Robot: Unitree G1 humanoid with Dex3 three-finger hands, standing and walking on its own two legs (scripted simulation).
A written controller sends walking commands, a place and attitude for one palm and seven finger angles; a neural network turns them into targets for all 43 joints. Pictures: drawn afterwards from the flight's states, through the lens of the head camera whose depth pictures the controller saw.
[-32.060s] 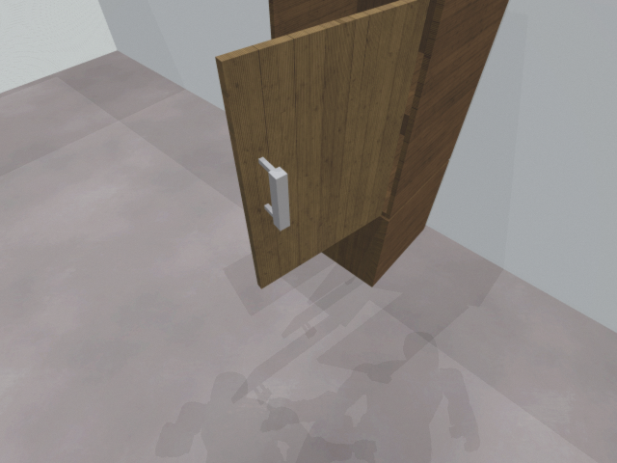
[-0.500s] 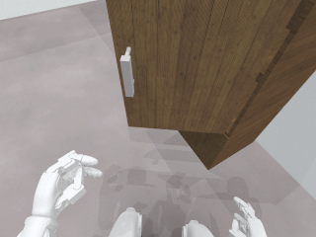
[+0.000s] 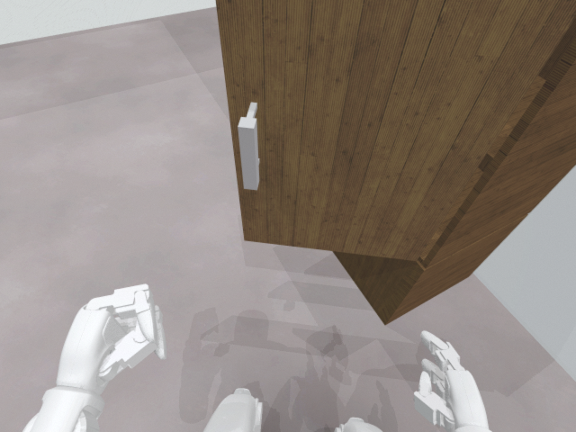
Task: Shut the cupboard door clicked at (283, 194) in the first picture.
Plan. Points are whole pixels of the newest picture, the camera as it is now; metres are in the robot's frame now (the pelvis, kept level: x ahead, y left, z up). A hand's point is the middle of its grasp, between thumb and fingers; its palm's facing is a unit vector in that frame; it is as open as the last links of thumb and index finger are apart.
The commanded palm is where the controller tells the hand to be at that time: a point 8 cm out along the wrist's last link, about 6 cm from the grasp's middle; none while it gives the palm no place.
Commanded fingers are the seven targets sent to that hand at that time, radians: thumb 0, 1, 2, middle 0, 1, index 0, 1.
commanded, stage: raise the hand and make a fist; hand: left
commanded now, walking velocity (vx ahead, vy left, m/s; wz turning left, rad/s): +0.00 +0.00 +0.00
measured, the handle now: (252, 147) +0.54 +0.11 +0.07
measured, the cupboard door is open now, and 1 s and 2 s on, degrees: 55 55 55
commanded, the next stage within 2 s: bring the fist close to the handle in 0.60 s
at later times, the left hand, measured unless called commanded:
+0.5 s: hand (157, 329) +0.22 +0.18 +0.07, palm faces -0.03 -1.00 -0.03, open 3.1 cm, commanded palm +0.20 +0.23 +0.08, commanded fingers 0.00 0.90 0.90 -1.30 -1.50 -1.30 -1.50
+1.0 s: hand (196, 291) +0.27 +0.14 +0.07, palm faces -0.10 -1.00 -0.01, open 3.1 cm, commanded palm +0.27 +0.20 +0.08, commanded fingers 0.00 0.90 0.90 -1.30 -1.50 -1.30 -1.50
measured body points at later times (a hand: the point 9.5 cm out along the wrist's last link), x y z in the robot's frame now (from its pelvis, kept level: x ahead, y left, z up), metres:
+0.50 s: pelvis +0.00 -0.01 +0.01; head +0.04 -0.01 +0.45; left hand +0.22 +0.23 +0.08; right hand +0.17 -0.25 -0.07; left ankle +0.06 +0.11 -0.66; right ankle +0.00 -0.13 -0.66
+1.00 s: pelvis +0.00 -0.01 +0.00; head +0.05 +0.00 +0.45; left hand +0.27 +0.20 +0.08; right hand +0.17 -0.24 -0.07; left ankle +0.06 +0.11 -0.66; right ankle +0.00 -0.13 -0.66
